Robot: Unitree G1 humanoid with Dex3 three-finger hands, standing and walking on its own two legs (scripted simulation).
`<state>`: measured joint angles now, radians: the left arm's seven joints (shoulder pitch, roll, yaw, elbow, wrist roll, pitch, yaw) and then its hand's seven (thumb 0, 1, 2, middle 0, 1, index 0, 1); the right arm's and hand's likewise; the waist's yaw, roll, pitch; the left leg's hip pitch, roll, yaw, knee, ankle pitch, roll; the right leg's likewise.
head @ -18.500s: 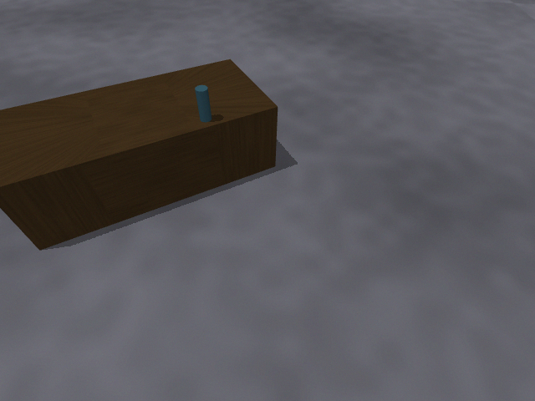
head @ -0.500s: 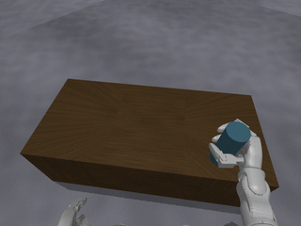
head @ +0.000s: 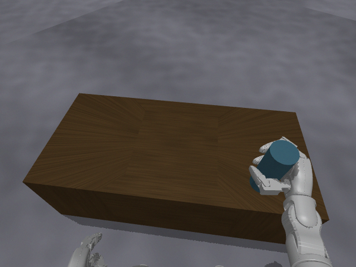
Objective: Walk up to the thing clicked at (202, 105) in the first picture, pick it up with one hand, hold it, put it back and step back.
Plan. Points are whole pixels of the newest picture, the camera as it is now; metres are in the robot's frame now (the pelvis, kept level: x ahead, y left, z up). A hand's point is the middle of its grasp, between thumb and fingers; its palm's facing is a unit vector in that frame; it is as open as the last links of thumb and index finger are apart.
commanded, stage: hold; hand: right
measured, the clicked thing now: (270, 169) +0.32 -0.18 +0.06
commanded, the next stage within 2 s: crouch in 0.38 s
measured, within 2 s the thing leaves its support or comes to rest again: neither
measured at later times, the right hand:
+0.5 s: hand (263, 170) +0.32 -0.16 +0.06, palm faces +0.12 +0.99 -0.02, open 7.7 cm
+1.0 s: hand (252, 178) +0.36 -0.17 -0.05, palm faces +0.10 +0.99 +0.01, open 7.6 cm
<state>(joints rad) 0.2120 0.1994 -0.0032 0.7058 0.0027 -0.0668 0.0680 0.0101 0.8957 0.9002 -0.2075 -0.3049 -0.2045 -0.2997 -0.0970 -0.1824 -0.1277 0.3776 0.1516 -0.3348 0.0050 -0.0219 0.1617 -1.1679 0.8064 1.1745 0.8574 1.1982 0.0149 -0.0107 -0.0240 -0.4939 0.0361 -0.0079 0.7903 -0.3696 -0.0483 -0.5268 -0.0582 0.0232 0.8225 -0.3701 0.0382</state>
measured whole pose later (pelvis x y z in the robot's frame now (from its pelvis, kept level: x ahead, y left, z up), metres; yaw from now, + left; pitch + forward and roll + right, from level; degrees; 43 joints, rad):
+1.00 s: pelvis -0.02 +0.00 -0.06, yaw +1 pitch +17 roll +1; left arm 0.19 0.23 0.02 0.70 0.04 -0.09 0.05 0.01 0.91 0.91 -0.21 -0.31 -0.21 -0.30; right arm -0.33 -0.21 -0.24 0.72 0.14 -0.53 0.10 -0.02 0.16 -1.18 0.81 1.17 0.86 1.19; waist 0.05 0.03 -0.09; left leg -0.95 0.03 -0.02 1.14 -0.48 -0.05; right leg -0.98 -0.06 0.03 1.15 -0.47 0.04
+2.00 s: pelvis -0.04 +0.00 -0.19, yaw +2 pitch +32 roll +3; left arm 0.17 0.25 0.02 0.68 0.07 -0.01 -0.01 0.01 0.91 0.89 -0.20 -0.30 -0.20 -0.29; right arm -0.62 -0.32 -0.39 0.90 0.10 -0.54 0.12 -0.02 0.16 -1.19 0.81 1.17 0.86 1.20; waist 0.10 0.00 -0.19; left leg -1.58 0.02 -0.02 1.65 -0.62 -0.05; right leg -1.62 -0.05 0.09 1.67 -0.61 0.05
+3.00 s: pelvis -0.05 +0.00 -0.28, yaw +2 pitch +34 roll +3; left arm 0.14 0.28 0.03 0.67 0.06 0.02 -0.02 0.00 0.92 0.87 -0.21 -0.29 -0.21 -0.28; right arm -0.71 -0.37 -0.43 0.84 0.10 -0.47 0.15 -0.03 0.17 -1.18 0.83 1.15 0.88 1.17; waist 0.09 -0.01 -0.17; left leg -1.89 0.01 -0.03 1.98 -0.68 -0.06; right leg -1.93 -0.03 0.12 1.99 -0.67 0.07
